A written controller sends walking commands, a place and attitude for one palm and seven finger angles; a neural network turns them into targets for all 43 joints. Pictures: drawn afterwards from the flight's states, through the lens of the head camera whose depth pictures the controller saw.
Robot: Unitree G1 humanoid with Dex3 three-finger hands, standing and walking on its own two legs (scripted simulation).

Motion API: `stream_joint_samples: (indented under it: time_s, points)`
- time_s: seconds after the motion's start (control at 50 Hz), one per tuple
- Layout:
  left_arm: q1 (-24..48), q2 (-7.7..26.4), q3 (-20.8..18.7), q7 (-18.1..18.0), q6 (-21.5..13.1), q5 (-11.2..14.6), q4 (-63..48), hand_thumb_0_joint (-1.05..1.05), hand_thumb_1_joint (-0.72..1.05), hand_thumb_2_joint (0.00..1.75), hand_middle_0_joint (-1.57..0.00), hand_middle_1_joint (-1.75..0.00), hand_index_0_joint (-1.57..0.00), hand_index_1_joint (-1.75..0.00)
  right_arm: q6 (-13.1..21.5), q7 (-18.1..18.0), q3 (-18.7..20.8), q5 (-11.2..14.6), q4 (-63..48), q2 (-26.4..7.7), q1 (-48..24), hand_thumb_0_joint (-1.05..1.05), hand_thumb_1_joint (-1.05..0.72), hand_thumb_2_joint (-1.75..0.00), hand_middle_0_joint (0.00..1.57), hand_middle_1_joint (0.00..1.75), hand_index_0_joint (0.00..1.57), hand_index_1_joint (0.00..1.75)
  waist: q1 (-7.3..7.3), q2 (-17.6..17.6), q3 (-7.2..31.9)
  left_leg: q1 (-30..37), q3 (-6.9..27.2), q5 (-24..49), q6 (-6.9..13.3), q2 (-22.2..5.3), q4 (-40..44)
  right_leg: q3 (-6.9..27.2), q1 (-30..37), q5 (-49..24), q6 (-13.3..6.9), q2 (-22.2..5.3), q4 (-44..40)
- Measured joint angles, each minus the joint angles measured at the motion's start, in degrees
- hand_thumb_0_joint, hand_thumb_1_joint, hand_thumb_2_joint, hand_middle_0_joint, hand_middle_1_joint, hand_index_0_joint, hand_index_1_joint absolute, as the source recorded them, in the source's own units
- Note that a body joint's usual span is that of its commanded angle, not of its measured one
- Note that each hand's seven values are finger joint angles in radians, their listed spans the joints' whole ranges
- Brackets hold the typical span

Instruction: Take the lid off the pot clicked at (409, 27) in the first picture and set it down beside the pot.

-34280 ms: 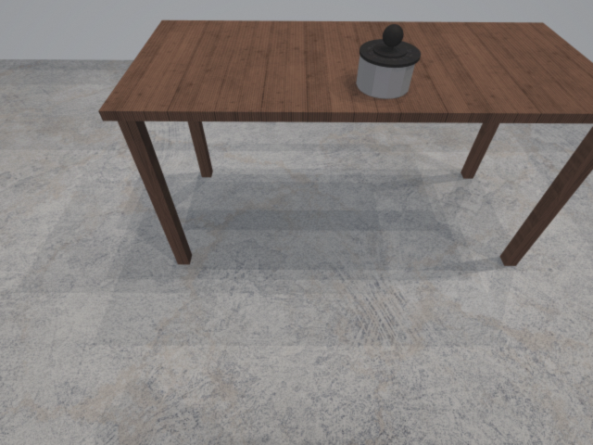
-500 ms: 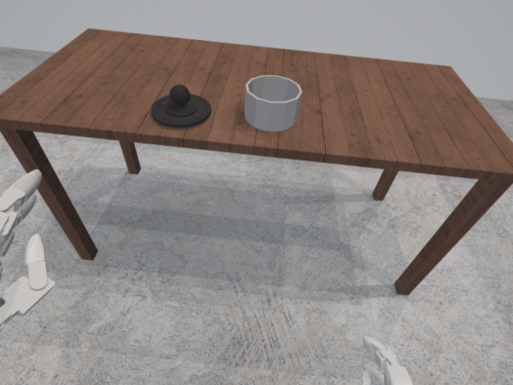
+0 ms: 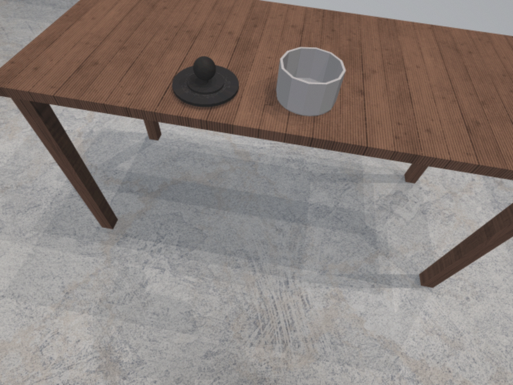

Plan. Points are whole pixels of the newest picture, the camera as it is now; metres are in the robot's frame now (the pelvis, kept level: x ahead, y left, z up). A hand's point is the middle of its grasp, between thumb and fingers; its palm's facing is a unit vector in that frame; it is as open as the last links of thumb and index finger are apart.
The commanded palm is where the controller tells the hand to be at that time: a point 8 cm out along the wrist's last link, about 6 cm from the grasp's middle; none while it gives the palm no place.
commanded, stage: stop stepping back and stand still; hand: left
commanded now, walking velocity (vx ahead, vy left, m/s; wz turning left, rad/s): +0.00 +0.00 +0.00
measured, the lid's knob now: (204, 68) +0.77 +0.15 +0.03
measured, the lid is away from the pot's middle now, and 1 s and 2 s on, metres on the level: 0.26 0.26 0.26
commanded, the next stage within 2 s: let the arm hang, fingers relaxed in 0.62 s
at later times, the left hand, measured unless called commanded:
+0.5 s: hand out of the picture +0.12 +0.18 -0.17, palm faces -0.03 -0.98 -0.20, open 7.4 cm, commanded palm none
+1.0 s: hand out of the picture +0.04 +0.19 -0.18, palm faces -0.03 -0.98 -0.19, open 7.3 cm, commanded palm none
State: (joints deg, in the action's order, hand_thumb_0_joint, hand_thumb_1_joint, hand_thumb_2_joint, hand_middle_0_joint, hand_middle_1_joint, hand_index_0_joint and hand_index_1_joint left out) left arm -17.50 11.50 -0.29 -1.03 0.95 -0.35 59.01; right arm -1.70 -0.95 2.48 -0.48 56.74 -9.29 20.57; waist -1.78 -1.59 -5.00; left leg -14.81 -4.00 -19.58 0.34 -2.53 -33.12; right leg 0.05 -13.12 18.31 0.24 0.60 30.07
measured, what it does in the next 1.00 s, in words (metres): stands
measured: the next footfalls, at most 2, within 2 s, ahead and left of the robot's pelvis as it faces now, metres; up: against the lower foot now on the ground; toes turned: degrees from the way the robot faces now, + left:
none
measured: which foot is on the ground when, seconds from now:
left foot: down 0.00-1.00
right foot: down 0.00-1.00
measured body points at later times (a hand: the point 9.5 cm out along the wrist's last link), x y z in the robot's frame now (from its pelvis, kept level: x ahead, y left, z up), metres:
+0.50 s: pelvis +0.03 +0.01 +0.00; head +0.05 +0.01 +0.45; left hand +0.12 +0.23 -0.15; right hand +0.02 -0.22 -0.15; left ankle -0.02 +0.11 -0.73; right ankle -0.03 -0.13 -0.73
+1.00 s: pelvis +0.02 +0.02 +0.01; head +0.05 +0.03 +0.45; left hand +0.05 +0.24 -0.16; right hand -0.01 -0.20 -0.15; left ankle -0.02 +0.11 -0.73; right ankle -0.03 -0.13 -0.73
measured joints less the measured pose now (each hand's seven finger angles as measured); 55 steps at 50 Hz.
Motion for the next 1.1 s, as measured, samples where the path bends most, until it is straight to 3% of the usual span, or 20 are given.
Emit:
stream_joint_samples:
  time_s: [0.14,0.38,1.1]
  points:
    - [3.97,-1.16,-0.36,-0.93,-0.06,0.09,1.57,0.00,0.91,0.90,-0.20,-0.30,-0.20,-0.30,1.16,-0.89,-0.23,0.04,1.58,2.56,-3.44,0.00,-0.92,-0.90,0.20,0.30,0.20,0.29,0.15,0.94,-0.72,3.76,-1.17,0.18,0.67,0.71,3.04,1.06,3.07,-0.21,0.73,-0.64,-2.29]
    - [9.13,-1.80,-1.22,-1.27,-0.60,-0.21,0.25,0.00,0.91,0.90,-0.20,-0.30,-0.19,-0.30,1.00,-0.71,0.84,-0.27,3.09,1.55,-5.10,0.01,-0.93,-0.90,0.20,0.30,0.20,0.30,-0.30,1.60,0.91,7.17,-2.06,-0.71,0.69,1.10,4.26,1.91,5.60,1.06,0.86,-0.99,-2.26]
    - [4.35,-2.02,-1.17,-1.45,-0.29,-0.27,3.91,0.00,0.92,0.90,-0.20,-0.30,-0.20,-0.30,1.18,-0.77,0.57,0.03,4.55,3.36,-3.55,0.00,-0.91,-0.90,0.20,0.30,0.20,0.29,0.33,0.38,-0.29,7.74,-2.89,1.44,1.52,1.46,6.72,2.68,6.36,-1.91,1.67,-1.30,-5.68]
